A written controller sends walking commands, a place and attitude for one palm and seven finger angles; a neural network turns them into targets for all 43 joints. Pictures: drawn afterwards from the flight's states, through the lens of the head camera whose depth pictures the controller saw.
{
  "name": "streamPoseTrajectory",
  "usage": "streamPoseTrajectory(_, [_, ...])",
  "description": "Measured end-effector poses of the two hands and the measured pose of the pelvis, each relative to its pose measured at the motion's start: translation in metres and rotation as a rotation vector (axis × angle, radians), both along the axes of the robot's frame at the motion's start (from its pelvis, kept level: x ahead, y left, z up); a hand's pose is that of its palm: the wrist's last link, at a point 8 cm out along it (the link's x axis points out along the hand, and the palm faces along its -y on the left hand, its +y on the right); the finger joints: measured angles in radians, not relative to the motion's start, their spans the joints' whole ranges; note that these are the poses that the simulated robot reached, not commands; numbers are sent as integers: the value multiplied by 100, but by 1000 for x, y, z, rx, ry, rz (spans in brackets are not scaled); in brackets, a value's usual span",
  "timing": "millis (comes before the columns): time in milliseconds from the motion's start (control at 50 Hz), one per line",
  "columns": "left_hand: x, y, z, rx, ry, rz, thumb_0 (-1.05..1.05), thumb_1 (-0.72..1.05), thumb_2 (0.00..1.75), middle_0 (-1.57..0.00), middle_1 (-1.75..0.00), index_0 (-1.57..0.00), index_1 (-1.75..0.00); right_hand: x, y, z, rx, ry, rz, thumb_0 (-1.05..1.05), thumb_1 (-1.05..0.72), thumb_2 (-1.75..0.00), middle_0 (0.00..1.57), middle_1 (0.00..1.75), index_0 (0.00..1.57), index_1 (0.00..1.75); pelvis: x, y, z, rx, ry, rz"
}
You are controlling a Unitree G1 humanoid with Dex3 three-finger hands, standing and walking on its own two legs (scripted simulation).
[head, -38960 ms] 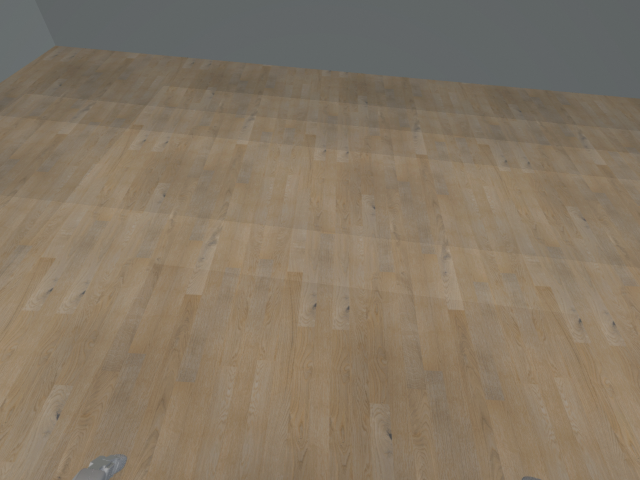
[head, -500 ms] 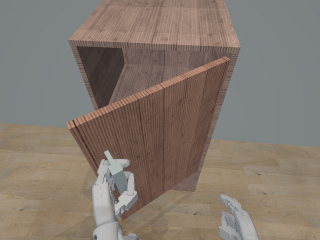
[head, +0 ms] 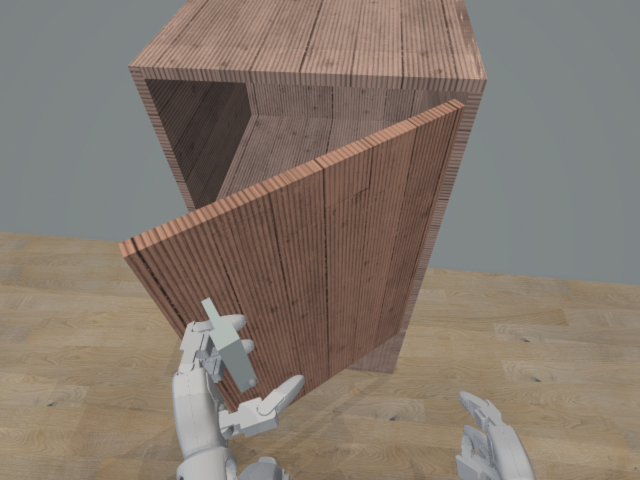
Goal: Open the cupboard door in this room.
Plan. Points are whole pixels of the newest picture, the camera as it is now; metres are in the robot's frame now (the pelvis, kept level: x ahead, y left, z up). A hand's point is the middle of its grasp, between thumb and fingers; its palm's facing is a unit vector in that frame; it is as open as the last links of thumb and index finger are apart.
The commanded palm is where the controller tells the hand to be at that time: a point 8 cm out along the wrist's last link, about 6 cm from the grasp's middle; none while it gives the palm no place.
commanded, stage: open thumb and fingers to let go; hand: left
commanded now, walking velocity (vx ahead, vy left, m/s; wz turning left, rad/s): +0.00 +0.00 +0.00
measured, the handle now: (228, 345) +0.27 +0.12 +0.05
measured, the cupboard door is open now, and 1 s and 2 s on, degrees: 40 43 41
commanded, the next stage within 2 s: slide the hand sideways off the handle in 0.40 s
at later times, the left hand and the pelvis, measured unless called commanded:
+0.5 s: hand (248, 382) +0.23 +0.09 +0.05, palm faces +0.22 -0.97 +0.00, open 14.8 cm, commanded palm +0.18 +0.12 +0.05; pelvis -0.01 +0.03 +0.00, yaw -1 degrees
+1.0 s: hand (240, 427) +0.18 +0.09 +0.06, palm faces -0.17 -0.98 +0.01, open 16.1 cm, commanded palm +0.16 +0.16 +0.05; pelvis -0.02 +0.06 -0.02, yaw -3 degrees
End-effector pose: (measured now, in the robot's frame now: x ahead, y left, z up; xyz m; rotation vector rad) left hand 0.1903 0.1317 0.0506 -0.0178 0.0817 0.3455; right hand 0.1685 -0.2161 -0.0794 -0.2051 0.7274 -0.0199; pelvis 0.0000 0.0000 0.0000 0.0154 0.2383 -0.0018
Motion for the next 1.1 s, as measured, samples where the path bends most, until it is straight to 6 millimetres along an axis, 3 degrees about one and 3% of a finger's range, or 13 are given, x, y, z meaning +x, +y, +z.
streamPoseTrajectory(120, [3,3,-2,10,-19,-25,0,-31,39,-31,-120,-31,-119,2,7,-3,-3,-9,0,1,-90,-90,20,30,20,30,-3,8,-4,-9,8,-2])
streamPoseTrajectory(280, [4,4,-1,7,-8,-74,0,-46,32,-26,-94,-29,-95,1,22,4,7,-31,-5,1,-90,-90,20,30,20,30,-2,18,-2,-19,-5,-8])
streamPoseTrajectory(400, [5,5,0,10,-9,-109,-1,-49,31,-24,-69,-29,-72,2,31,10,5,-49,0,1,-90,-90,20,30,20,30,-4,24,-2,-29,-13,-10])
streamPoseTrajectory(540, [4,9,0,15,-8,-136,-1,-50,30,-32,-57,-36,-61,4,38,13,9,-61,11,1,-90,-90,20,30,20,30,-7,31,-2,-37,-21,-8])
streamPoseTrajectory(720, [-19,14,5,-28,-66,-539,-1,-50,30,-17,-38,-18,-39,-11,38,7,11,-70,-31,1,-90,-90,20,30,20,30,-15,46,-10,-43,-17,-15])
streamPoseTrajectory(900, [-22,11,5,-39,-103,-507,-1,-51,30,-17,-33,-19,-33,-27,50,3,11,-45,-51,1,-90,-90,20,30,20,30,-21,55,-17,-40,-6,-35])
streamPoseTrajectory(1100, [-23,29,5,-18,-46,-503,-1,-50,30,-20,-33,-23,-34,-27,59,11,29,-35,-56,1,-90,-90,20,30,20,30,-19,56,-12,-49,-22,-39])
